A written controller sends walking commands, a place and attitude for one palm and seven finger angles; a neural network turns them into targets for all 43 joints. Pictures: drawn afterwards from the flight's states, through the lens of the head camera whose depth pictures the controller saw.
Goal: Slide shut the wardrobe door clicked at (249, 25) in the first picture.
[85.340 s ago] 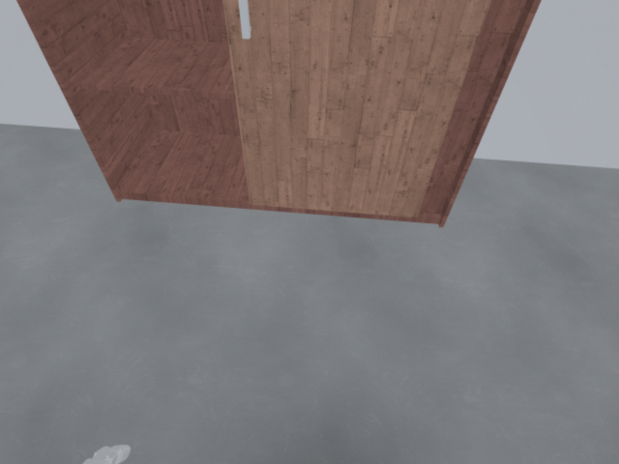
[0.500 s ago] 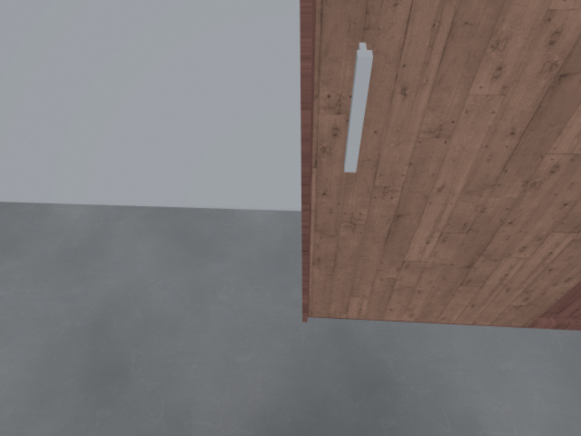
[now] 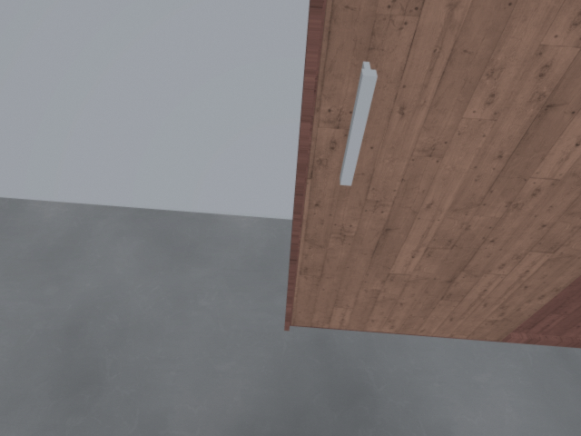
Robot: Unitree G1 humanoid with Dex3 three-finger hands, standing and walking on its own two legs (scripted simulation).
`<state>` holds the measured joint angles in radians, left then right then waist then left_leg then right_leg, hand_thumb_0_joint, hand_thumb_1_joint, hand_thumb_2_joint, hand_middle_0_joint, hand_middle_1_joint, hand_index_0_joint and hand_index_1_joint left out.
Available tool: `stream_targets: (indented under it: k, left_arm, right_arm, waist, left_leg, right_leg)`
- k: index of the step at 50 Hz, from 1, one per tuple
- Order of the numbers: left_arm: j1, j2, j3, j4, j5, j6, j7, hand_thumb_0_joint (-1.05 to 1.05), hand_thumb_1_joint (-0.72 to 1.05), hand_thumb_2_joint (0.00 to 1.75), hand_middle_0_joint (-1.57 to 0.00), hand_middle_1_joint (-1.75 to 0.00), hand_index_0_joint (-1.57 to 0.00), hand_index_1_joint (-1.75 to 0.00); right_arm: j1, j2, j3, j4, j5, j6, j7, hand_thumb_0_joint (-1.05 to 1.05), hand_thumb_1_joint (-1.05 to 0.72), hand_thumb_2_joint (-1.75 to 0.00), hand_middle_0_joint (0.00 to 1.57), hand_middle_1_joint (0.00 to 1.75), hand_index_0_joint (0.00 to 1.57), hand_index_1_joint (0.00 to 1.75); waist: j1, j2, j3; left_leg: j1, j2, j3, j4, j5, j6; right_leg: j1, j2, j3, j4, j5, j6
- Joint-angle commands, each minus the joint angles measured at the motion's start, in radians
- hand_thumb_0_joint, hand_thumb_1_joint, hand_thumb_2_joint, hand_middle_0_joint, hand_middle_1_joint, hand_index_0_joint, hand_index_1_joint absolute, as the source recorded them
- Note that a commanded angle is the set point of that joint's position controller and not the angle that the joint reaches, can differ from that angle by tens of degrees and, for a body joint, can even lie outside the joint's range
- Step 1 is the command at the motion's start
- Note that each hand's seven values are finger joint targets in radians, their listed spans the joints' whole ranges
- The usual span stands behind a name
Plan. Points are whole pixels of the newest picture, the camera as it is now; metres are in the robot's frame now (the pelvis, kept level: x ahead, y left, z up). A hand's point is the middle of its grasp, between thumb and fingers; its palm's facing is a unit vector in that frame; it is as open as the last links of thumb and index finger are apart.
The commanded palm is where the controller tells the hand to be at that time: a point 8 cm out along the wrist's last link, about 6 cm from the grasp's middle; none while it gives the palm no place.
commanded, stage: let the arm hang, fingers relaxed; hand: right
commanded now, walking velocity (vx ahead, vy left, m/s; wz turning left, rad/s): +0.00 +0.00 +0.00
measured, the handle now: (355, 128) +0.58 -0.07 +0.13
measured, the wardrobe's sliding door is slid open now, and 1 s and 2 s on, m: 0.00 0.00 0.00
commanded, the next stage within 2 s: look to check the result in 0.28 s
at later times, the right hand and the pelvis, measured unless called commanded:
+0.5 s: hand out of the picture -0.02 -0.15 -0.17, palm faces +0.05 +0.98 -0.17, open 7.4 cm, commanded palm none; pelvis +0.01 +0.00 +0.00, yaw +1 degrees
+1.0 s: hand out of the picture +0.00 -0.15 -0.18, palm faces +0.04 +0.99 -0.15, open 7.4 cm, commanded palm none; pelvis +0.03 +0.00 +0.00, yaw +1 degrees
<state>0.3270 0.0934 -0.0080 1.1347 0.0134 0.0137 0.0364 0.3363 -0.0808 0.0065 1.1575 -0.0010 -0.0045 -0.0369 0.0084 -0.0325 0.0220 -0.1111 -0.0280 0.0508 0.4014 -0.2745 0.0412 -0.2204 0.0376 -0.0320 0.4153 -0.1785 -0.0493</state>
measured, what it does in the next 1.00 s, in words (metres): stands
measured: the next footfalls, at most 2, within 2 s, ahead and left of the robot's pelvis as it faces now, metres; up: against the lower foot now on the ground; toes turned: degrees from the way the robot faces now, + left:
none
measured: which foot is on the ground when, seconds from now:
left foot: down 0.00-1.00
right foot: down 0.00-1.00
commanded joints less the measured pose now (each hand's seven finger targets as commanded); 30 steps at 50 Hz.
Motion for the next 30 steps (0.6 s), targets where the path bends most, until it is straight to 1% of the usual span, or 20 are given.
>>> stream_targets:
  k: [1, 2, 3, 4, 6, 9, 11, 12, 13, 14, 16, 18, 22, 23, 24, 26, 27, 28, 29, 30]
  left_arm:
    - [0.082, 0.081, 0.016, -0.009, 0.004, -0.02, 0.011, 0.0, 0.9, 0.9, -0.2, -0.3, -0.2, -0.3]
    - [0.085, 0.079, 0.016, -0.011, 0.004, -0.022, 0.012, 0.0, 0.9, 0.9, -0.2, -0.3, -0.2, -0.3]
    - [0.085, 0.08, 0.017, -0.011, 0.003, -0.022, 0.011, 0.0, 0.9, 0.9, -0.2, -0.3, -0.2, -0.3]
    - [0.087, 0.077, 0.016, -0.01, 0.004, -0.024, 0.012, 0.0, 0.9, 0.9, -0.2, -0.3, -0.2, -0.3]
    - [0.082, 0.077, 0.015, -0.009, 0.005, -0.026, 0.014, 0.0, 0.9, 0.9, -0.2, -0.3, -0.2, -0.3]
    - [0.082, 0.079, 0.015, -0.012, 0.003, -0.025, 0.014, 0.0, 0.9, 0.9, -0.2, -0.3, -0.2, -0.3]
    - [0.078, 0.087, 0.016, -0.014, 0.004, -0.024, 0.015, 0.0, 0.9, 0.9, -0.2, -0.3, -0.2, -0.3]
    - [0.079, 0.086, 0.015, -0.013, 0.003, -0.025, 0.014, 0.0, 0.9, 0.9, -0.2, -0.3, -0.2, -0.3]
    - [0.075, 0.088, 0.016, -0.016, 0.003, -0.022, 0.014, 0.0, 0.9, 0.9, -0.2, -0.3, -0.2, -0.3]
    - [0.074, 0.089, 0.016, -0.014, 0.003, -0.022, 0.014, 0.0, 0.9, 0.9, -0.2, -0.3, -0.2, -0.3]
    - [0.073, 0.093, 0.014, -0.013, 0.004, -0.023, 0.015, 0.0, 0.9, 0.9, -0.2, -0.3, -0.2, -0.3]
    - [0.073, 0.097, 0.016, -0.016, 0.002, -0.021, 0.014, 0.0, 0.9, 0.9, -0.2, -0.3, -0.2, -0.3]
    - [0.071, 0.097, 0.015, -0.012, 0.001, -0.026, 0.015, 0.0, 0.9, 0.9, -0.2, -0.3, -0.2, -0.3]
    - [0.07, 0.101, 0.015, -0.013, 0.001, -0.024, 0.015, 0.0, 0.9, 0.9, -0.2, -0.3, -0.2, -0.3]
    - [0.067, 0.097, 0.015, -0.012, 0.001, -0.025, 0.015, 0.0, 0.9, 0.9, -0.2, -0.3, -0.2, -0.3]
    - [0.066, 0.097, 0.014, -0.01, 0.001, -0.026, 0.016, 0.0, 0.9, 0.9, -0.2, -0.3, -0.2, -0.3]
    - [0.066, 0.097, 0.014, -0.009, 0.001, -0.025, 0.016, 0.0, 0.9, 0.9, -0.2, -0.3, -0.2, -0.3]
    - [0.064, 0.098, 0.015, -0.008, -0.001, -0.024, 0.016, 0.0, 0.9, 0.9, -0.2, -0.3, -0.2, -0.3]
    - [0.066, 0.095, 0.014, -0.005, 0.0, -0.024, 0.015, 0.0, 0.9, 0.9, -0.2, -0.3, -0.2, -0.3]
    - [0.065, 0.094, 0.014, -0.005, 0.0, -0.023, 0.015, 0.0, 0.9, 0.9, -0.2, -0.3, -0.2, -0.3]
  right_arm:
    - [0.096, -0.09, -0.015, -0.011, -0.002, -0.015, -0.013, 0.0, -0.9, -0.9, 0.2, 0.3, 0.2, 0.3]
    - [0.097, -0.088, -0.017, -0.012, -0.002, -0.016, -0.013, 0.0, -0.9, -0.9, 0.2, 0.3, 0.2, 0.3]
    - [0.096, -0.092, -0.017, -0.014, -0.004, -0.016, -0.014, 0.0, -0.9, -0.9, 0.2, 0.3, 0.2, 0.3]
    - [0.092, -0.089, -0.018, -0.014, -0.002, -0.016, -0.014, 0.0, -0.9, -0.9, 0.2, 0.3, 0.2, 0.3]
    - [0.098, -0.084, -0.018, -0.01, -0.002, -0.017, -0.013, 0.0, -0.9, -0.9, 0.2, 0.3, 0.2, 0.3]
    - [0.097, -0.088, -0.019, -0.012, -0.002, -0.016, -0.013, 0.0, -0.9, -0.9, 0.2, 0.3, 0.2, 0.3]
    - [0.096, -0.087, -0.018, -0.013, -0.002, -0.017, -0.012, 0.0, -0.9, -0.9, 0.2, 0.3, 0.2, 0.3]
    - [0.091, -0.093, -0.019, -0.015, -0.001, -0.017, -0.012, 0.0, -0.9, -0.9, 0.2, 0.3, 0.2, 0.3]
    - [0.095, -0.091, -0.017, -0.013, -0.002, -0.016, -0.013, 0.0, -0.9, -0.9, 0.2, 0.3, 0.2, 0.3]
    - [0.093, -0.088, -0.016, -0.012, -0.002, -0.017, -0.012, 0.0, -0.9, -0.9, 0.2, 0.3, 0.2, 0.3]
    - [0.09, -0.092, -0.017, -0.013, -0.001, -0.016, -0.011, 0.0, -0.9, -0.9, 0.2, 0.3, 0.2, 0.3]
    - [0.089, -0.096, -0.016, -0.014, -0.002, -0.015, -0.012, 0.0, -0.9, -0.9, 0.2, 0.3, 0.2, 0.3]
    - [0.09, -0.098, -0.018, -0.014, -0.001, -0.018, -0.012, 0.0, -0.9, -0.9, 0.2, 0.3, 0.2, 0.3]
    - [0.092, -0.1, -0.016, -0.013, -0.001, -0.017, -0.014, 0.0, -0.9, -0.9, 0.2, 0.3, 0.2, 0.3]
    - [0.092, -0.096, -0.017, -0.013, -0.001, -0.016, -0.013, 0.0, -0.9, -0.9, 0.2, 0.3, 0.2, 0.3]
    - [0.094, -0.097, -0.017, -0.013, 0.0, -0.017, -0.013, 0.0, -0.9, -0.9, 0.2, 0.3, 0.2, 0.3]
    - [0.092, -0.099, -0.017, -0.013, 0.0, -0.017, -0.014, 0.0, -0.9, -0.9, 0.2, 0.3, 0.2, 0.3]
    - [0.095, -0.102, -0.016, -0.014, -0.001, -0.017, -0.015, 0.0, -0.9, -0.9, 0.2, 0.3, 0.2, 0.3]
    - [0.091, -0.1, -0.017, -0.012, -0.001, -0.016, -0.014, 0.0, -0.9, -0.9, 0.2, 0.3, 0.2, 0.3]
    - [0.095, -0.098, -0.015, -0.013, 0.0, -0.016, -0.014, 0.0, -0.9, -0.9, 0.2, 0.3, 0.2, 0.3]
  waist:
    - [-0.001, 0.041, 0.1]
    - [-0.001, 0.032, 0.092]
    - [-0.004, 0.039, 0.094]
    - [-0.001, 0.036, 0.09]
    - [-0.004, 0.017, 0.092]
    - [-0.003, 0.029, 0.093]
    - [-0.001, 0.018, 0.093]
    - [0.0, 0.019, 0.088]
    - [-0.003, 0.039, 0.093]
    - [0.0, 0.034, 0.097]
    - [0.0, 0.021, 0.078]
    - [-0.001, 0.034, 0.089]
    - [-0.002, 0.048, 0.06]
    - [-0.002, 0.054, 0.062]
    - [-0.002, 0.048, 0.067]
    - [-0.003, 0.037, 0.058]
    - [-0.001, 0.046, 0.06]
    - [-0.003, 0.043, 0.062]
    - [-0.002, 0.054, 0.081]
    - [-0.003, 0.048, 0.082]
  left_leg:
    - [-0.11, 0.116, -0.115, -0.098, 0.046, 0.027]
    - [-0.102, 0.117, -0.117, -0.094, 0.064, 0.027]
    - [-0.101, 0.117, -0.11, -0.093, 0.065, 0.025]
    - [-0.093, 0.117, -0.112, -0.09, 0.079, 0.025]
    - [-0.087, 0.119, -0.116, -0.093, 0.093, 0.024]
    - [-0.084, 0.12, -0.115, -0.097, 0.094, 0.022]
    - [-0.088, 0.12, -0.12, -0.099, 0.097, 0.023]
    - [-0.08, 0.121, -0.116, -0.099, 0.099, 0.022]
    - [-0.089, 0.118, -0.114, -0.101, 0.091, 0.021]
    - [-0.092, 0.119, -0.117, -0.103, 0.089, 0.022]
    - [-0.08, 0.12, -0.119, -0.098, 0.105, 0.023]
    - [-0.085, 0.117, -0.114, -0.099, 0.088, 0.021]
    - [-0.054, 0.123, -0.116, -0.095, 0.149, 0.016]
    - [-0.058, 0.122, -0.114, -0.092, 0.144, 0.017]
    - [-0.063, 0.124, -0.113, -0.094, 0.14, 0.017]
    - [-0.053, 0.125, -0.116, -0.093, 0.164, 0.014]
    - [-0.051, 0.125, -0.115, -0.091, 0.17, 0.015]
    - [-0.053, 0.124, -0.114, -0.093, 0.17, 0.013]
    - [-0.058, 0.124, -0.11, -0.094, 0.161, 0.013]
    - [-0.06, 0.125, -0.114, -0.097, 0.156, 0.013]
  right_leg:
    - [0.007, -0.113, 0.128, -0.075, 0.045, -0.012]
    - [0.012, -0.115, 0.125, -0.075, 0.063, -0.013]
    - [0.011, -0.115, 0.126, -0.069, 0.071, -0.013]
    - [0.012, -0.116, 0.127, -0.072, 0.087, -0.013]
    - [0.013, -0.116, 0.122, -0.071, 0.096, -0.013]
    - [0.019, -0.118, 0.122, -0.069, 0.097, -0.013]
    - [0.029, -0.118, 0.12, -0.068, 0.097, -0.011]
    - [0.03, -0.119, 0.12, -0.069, 0.101, -0.012]
    - [0.033, -0.119, 0.12, -0.064, 0.093, -0.012]
    - [0.034, -0.119, 0.119, -0.068, 0.089, -0.011]
    - [0.046, -0.122, 0.121, -0.067, 0.108, -0.013]
    - [0.041, -0.123, 0.123, -0.066, 0.099, -0.013]
    - [0.053, -0.123, 0.116, -0.058, 0.148, -0.014]
    - [0.054, -0.122, 0.116, -0.054, 0.149, -0.013]
    - [0.057, -0.122, 0.115, -0.057, 0.143, -0.014]
    - [0.064, -0.122, 0.114, -0.053, 0.163, -0.015]
    - [0.065, -0.123, 0.112, -0.054, 0.166, -0.014]
    - [0.065, -0.122, 0.113, -0.048, 0.172, -0.014]
    - [0.057, -0.122, 0.113, -0.055, 0.161, -0.014]
    - [0.056, -0.121, 0.113, -0.056, 0.153, -0.014]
